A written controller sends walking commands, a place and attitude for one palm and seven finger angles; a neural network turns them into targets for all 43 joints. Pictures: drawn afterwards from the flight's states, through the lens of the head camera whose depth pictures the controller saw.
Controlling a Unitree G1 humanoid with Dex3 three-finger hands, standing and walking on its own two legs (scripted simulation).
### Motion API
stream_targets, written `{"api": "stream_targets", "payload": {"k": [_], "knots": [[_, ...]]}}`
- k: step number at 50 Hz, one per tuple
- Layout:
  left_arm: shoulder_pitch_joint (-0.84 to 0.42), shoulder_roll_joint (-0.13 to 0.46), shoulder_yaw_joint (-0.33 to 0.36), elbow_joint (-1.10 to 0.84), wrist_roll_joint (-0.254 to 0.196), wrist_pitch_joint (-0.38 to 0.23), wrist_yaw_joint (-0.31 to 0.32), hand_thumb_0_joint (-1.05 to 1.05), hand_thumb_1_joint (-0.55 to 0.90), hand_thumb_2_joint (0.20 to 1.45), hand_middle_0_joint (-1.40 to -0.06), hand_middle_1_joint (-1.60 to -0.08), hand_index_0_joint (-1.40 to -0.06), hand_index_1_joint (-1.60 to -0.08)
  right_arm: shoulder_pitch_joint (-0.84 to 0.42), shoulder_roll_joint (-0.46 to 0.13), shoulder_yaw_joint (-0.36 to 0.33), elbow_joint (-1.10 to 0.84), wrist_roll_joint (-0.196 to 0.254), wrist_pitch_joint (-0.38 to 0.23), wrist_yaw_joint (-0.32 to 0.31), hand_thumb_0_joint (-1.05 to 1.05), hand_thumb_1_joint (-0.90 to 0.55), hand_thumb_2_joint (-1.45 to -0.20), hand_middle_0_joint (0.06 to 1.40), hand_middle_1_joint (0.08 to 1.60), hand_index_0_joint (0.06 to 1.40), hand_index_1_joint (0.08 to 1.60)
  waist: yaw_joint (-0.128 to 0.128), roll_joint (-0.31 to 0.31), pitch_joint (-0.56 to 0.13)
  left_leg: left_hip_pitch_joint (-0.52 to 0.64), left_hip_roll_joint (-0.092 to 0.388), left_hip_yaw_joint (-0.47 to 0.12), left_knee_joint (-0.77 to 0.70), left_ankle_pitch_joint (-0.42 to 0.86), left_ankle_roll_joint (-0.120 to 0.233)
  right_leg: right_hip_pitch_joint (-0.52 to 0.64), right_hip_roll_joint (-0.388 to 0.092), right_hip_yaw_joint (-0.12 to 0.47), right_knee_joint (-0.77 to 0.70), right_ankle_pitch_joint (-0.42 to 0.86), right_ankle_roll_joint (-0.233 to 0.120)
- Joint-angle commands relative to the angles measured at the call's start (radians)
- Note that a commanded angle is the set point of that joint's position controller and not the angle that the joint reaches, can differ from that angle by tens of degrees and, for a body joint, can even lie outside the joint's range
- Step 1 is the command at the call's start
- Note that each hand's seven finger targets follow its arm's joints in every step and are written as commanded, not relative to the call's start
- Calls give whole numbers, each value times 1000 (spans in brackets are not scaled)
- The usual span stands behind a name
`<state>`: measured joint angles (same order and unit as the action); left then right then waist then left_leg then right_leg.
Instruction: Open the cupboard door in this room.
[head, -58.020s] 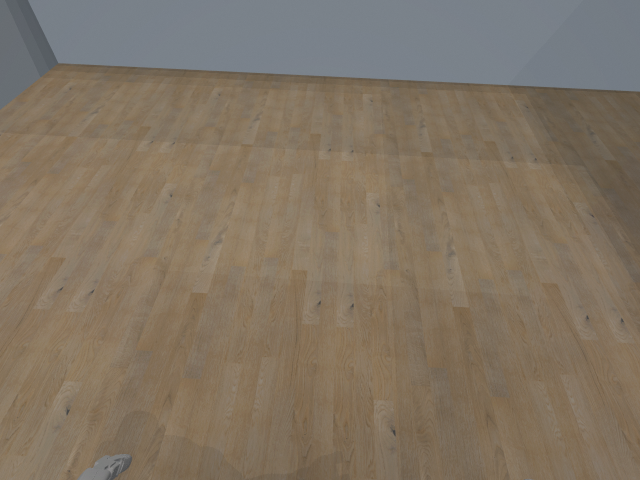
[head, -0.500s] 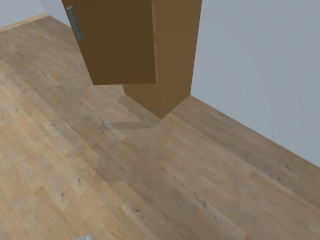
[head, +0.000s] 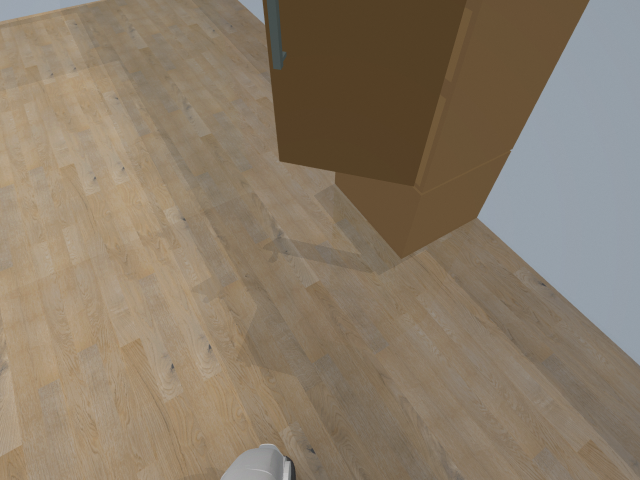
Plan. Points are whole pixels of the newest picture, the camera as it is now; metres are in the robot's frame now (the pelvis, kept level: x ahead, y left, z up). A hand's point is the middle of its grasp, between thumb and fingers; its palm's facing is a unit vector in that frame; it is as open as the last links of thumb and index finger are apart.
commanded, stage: take the last steps up to it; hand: left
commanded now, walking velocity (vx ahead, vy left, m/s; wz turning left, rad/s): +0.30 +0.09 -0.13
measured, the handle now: (278, 29) +0.97 +0.23 +0.05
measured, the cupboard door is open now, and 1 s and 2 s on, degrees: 44 44 44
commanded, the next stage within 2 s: come to a stop and stand still in 0.82 s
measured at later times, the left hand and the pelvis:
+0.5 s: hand (219, 333) +0.33 +0.22 -0.14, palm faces -0.11 -0.97 -0.20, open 7.4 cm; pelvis +0.18 +0.05 +0.01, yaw -6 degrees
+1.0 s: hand (221, 335) +0.34 +0.22 -0.18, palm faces -0.03 -0.99 -0.16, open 7.3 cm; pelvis +0.35 +0.05 +0.00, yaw -6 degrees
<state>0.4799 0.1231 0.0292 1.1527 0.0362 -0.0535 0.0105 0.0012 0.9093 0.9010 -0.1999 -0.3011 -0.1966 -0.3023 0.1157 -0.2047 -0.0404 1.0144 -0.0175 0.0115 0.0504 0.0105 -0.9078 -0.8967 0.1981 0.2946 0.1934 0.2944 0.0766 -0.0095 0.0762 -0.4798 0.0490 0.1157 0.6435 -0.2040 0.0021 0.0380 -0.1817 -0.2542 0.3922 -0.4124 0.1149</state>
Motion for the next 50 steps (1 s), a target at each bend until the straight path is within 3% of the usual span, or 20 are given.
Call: {"api": "stream_targets", "payload": {"k": [1,2,3,6,11,19,25,27,28,29,30,31,32,34,37,44,46,48,49,50], "knots": [[26,118,35,-84,-26,-10,-3,0,900,900,-200,-300,-200,-300,408,-249,-63,38,-21,-57,-40,0,-900,-900,200,300,200,300,-202,256,-307,748,252,-343,-172,141,118,-493,72,15,613,-10,-91],[-44,104,24,-116,-24,-6,4,0,900,900,-200,-300,-200,-300,455,-282,-72,44,-7,-48,-60,0,-900,-900,200,300,200,300,-228,297,-352,775,340,-483,-284,225,177,-612,127,144,836,-214,-112],[-101,105,28,-130,-25,-3,10,0,900,900,-200,-300,-200,-300,378,-260,-64,29,-7,-42,-66,0,-900,-900,200,300,200,300,-197,192,-274,668,366,-430,-318,173,198,-653,82,218,948,-171,-141],[-155,83,36,-109,-13,14,-6,0,900,900,-200,-300,-200,-300,204,-108,-24,-23,-8,-68,-75,0,-900,-900,200,300,200,300,-115,108,-74,370,280,-247,-378,194,143,-652,15,262,950,61,-124],[-113,44,38,-105,-8,44,-10,0,900,900,-200,-300,-200,-300,215,-44,-15,-9,-8,-93,-78,0,-900,-900,200,300,200,300,-49,77,-49,340,232,-115,-449,305,158,-636,40,252,819,160,-104],[-340,75,34,-215,-10,46,-24,0,900,900,-200,-300,-200,-300,302,-64,-10,25,-14,-93,-75,0,-900,-900,200,300,200,300,-79,26,20,444,233,-94,-464,385,171,-694,56,220,520,239,-113],[-438,70,19,-264,-12,34,-25,0,900,900,-200,-300,-200,-300,393,-68,1,81,-22,-82,-78,0,-900,-900,200,300,200,300,-112,58,23,513,221,-51,-373,544,148,-581,108,150,304,172,-151],[-378,85,21,-253,-13,27,-23,0,900,900,-200,-300,-200,-300,395,-76,3,94,-18,-79,-79,0,-900,-900,200,300,200,300,-83,58,-19,516,205,-27,-274,702,128,-456,153,118,233,145,-171],[-285,99,27,-225,-14,20,-20,0,900,900,-200,-300,-200,-300,380,-84,3,96,-13,-77,-80,0,-900,-900,200,300,200,300,-40,46,-71,501,182,-8,-172,752,105,-323,176,109,166,182,-182],[-150,136,40,-180,-12,9,-15,0,900,900,-200,-300,-200,-300,347,-86,0,87,0,-79,-76,0,-900,-900,200,300,200,300,22,6,-130,358,145,15,-7,689,76,-79,150,155,123,287,-206],[16,221,68,-134,-9,-2,-5,0,900,900,-200,-300,-200,-300,334,-60,0,62,14,-85,-70,0,-900,-900,200,300,200,300,75,-136,-243,105,39,76,240,350,29,200,-76,451,108,479,-297],[58,286,76,-113,-26,-2,-1,0,900,900,-200,-300,-200,-300,344,-45,0,44,17,-82,-69,0,-900,-900,200,300,200,300,55,-239,-272,-79,-76,42,553,-392,-8,294,-292,723,-2,696,-423],[-10,257,73,-125,-31,-5,8,0,900,900,-200,-300,-200,-300,269,-66,-6,42,16,-72,-69,0,-900,-900,200,300,200,300,48,-151,-211,-115,-19,-106,625,-351,7,168,-263,674,-43,634,-412],[-138,182,50,-154,-34,-1,16,0,900,900,-200,-300,-200,-300,185,-8,-8,25,10,-56,-63,0,-900,-900,200,300,200,300,-10,3,-43,-110,42,-123,566,-223,-1,-69,-192,507,-105,575,-344],[-182,114,27,-144,-24,-22,11,0,900,900,-200,-300,-200,-300,285,48,1,60,1,-31,-56,0,-900,-900,200,300,200,300,-90,-94,-52,3,51,-88,399,-131,-30,-193,-93,288,-142,622,-268],[-145,151,34,-100,-14,-24,1,0,900,900,-200,-300,-200,-300,156,51,-2,23,3,-39,-40,0,-900,-900,200,300,200,300,-60,-155,-53,70,2,-21,59,-62,-40,-165,-74,265,-114,601,-260],[-163,162,34,-93,-14,-16,2,0,900,900,-200,-300,-200,-300,136,25,-2,16,1,-42,-42,0,-900,-900,200,300,200,300,-73,-158,-18,134,-4,-27,-14,-29,-34,-220,-82,265,-104,506,-247],[-184,145,25,-85,-18,-2,9,0,900,900,-200,-300,-200,-300,188,6,2,42,-2,-51,-50,0,-900,-900,200,300,200,300,-112,-95,-28,317,-21,-30,-182,131,-35,-291,-20,220,3,487,-193],[-153,118,13,-82,-19,5,13,0,900,900,-200,-300,-200,-300,244,-44,-5,53,-5,-60,-56,0,-900,-900,200,300,200,300,-121,38,-94,432,55,-99,-189,374,-13,-325,41,192,123,395,-153],[-101,81,1,-76,-32,11,22,0,900,900,-200,-300,-200,-300,268,-108,-8,54,-8,-64,-72,0,-900,-900,200,300,200,300,-111,178,-167,508,210,-242,-163,697,64,-363,99,161,190,170,-110]]}}
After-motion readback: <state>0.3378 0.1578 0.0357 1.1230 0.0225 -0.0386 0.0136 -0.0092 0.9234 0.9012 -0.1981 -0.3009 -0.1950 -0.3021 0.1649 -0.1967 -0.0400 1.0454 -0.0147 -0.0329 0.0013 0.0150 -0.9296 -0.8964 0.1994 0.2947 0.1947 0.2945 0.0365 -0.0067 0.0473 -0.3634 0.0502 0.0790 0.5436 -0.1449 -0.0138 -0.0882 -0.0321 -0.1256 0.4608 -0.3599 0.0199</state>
